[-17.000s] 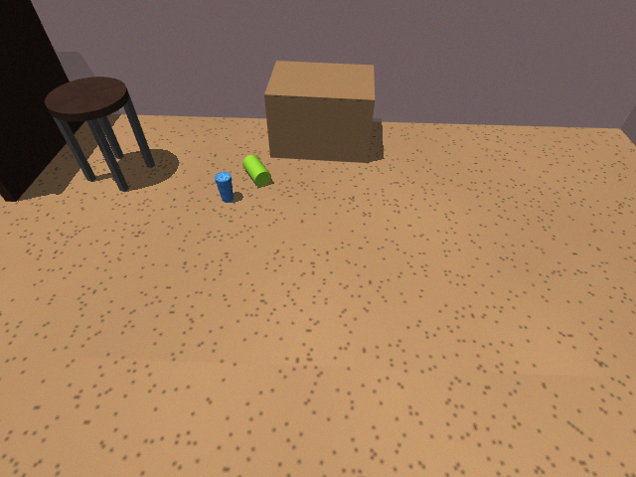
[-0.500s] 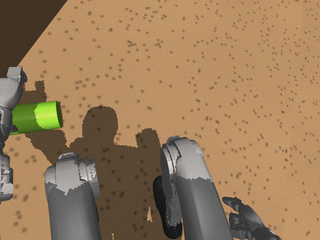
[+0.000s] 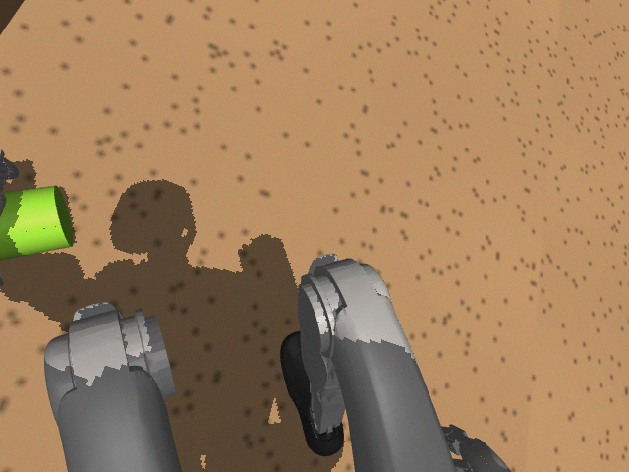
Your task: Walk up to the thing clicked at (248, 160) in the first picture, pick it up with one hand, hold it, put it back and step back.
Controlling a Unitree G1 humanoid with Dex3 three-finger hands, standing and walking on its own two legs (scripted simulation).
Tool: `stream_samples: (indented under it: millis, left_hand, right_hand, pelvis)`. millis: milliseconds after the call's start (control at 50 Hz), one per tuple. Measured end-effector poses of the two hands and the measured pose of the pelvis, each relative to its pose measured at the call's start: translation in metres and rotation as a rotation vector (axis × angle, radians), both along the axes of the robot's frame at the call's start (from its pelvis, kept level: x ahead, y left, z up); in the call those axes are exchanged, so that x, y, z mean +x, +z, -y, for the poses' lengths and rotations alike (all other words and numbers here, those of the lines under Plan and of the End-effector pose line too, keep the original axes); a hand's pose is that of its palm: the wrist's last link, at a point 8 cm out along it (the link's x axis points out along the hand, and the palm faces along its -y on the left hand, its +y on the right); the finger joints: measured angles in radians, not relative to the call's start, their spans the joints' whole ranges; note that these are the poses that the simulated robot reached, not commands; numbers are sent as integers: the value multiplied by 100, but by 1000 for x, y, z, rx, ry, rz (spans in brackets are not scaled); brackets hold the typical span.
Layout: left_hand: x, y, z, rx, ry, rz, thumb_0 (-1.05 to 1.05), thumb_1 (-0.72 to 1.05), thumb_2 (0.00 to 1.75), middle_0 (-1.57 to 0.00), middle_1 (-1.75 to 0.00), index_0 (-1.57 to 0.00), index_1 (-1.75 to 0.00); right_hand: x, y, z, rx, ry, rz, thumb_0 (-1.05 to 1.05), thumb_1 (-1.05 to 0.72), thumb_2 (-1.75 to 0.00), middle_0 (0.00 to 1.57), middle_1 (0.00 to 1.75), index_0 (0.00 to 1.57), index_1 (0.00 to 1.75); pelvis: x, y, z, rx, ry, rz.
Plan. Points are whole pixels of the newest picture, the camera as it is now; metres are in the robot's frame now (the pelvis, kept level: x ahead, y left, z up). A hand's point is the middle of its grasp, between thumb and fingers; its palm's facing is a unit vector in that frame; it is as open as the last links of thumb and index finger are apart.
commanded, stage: rest palm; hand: left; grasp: from above
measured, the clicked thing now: out of the picture +0.44 +0.30 -0.26
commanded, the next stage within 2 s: close in 0.54 s
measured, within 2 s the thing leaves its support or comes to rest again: neither
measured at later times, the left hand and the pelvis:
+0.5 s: hand out of the picture +0.44 +0.31 -0.23, palm faces -0.46 -0.13 -0.88, open 14.1 cm; pelvis +0.01 +0.00 -0.01, yaw -2 degrees
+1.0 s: hand (8, 237) +0.43 +0.28 -0.24, palm faces -0.40 -0.06 -0.91, open 12.8 cm; pelvis +0.00 +0.01 -0.01, yaw -4 degrees
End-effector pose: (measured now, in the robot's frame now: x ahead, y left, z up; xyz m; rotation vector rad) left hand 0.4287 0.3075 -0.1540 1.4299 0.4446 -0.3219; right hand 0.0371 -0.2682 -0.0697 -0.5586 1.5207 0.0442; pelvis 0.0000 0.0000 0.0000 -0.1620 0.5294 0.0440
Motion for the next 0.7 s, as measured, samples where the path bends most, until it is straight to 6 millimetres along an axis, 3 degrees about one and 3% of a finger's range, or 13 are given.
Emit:
stream_samples:
  millis: [180,280,520,700]
  left_hand:
    - [7,-10,7,43,0,61,0,-50,102,-8,-100,-8,-100]
    - [15,-13,9,64,41,55,0,-49,101,-8,-100,-9,-99]
    - [13,-22,-4,55,128,-14,0,-51,100,-8,-100,-8,-100]
    - [4,-29,-3,-1,62,-20,0,-52,103,-8,-100,-8,-100]
  right_hand:
    - [26,-5,-3,29,81,70,0,-90,-90,21,30,21,30]
    - [31,-9,-8,66,108,95,0,-90,-90,20,30,20,30]
    - [13,-7,-13,102,86,37,0,-91,-90,20,30,20,30]
    - [1,3,-10,69,89,-14,0,-91,-90,20,30,20,30]
  pelvis:
    - [3,-8,-2,-9,-9,10]
    - [3,-11,-3,-15,-16,13]
    - [5,-8,-3,-21,-22,14]
    - [3,-7,-4,-34,-24,41]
